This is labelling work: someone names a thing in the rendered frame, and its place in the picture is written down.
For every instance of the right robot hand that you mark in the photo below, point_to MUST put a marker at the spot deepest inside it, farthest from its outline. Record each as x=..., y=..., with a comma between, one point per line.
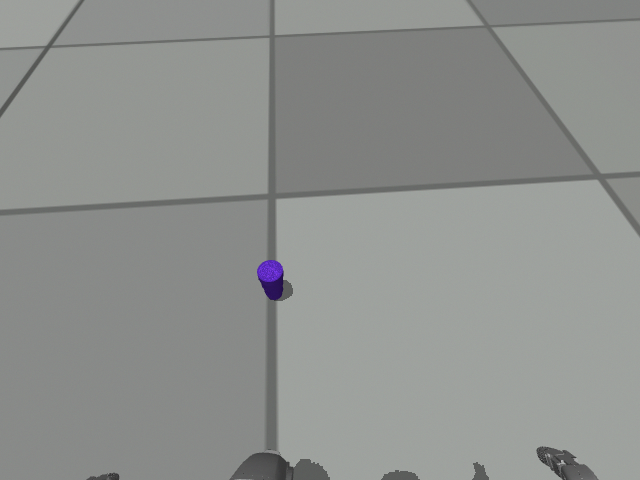
x=564, y=464

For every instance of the cup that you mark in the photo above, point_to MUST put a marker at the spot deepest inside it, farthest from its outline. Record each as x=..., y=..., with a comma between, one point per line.
x=270, y=274

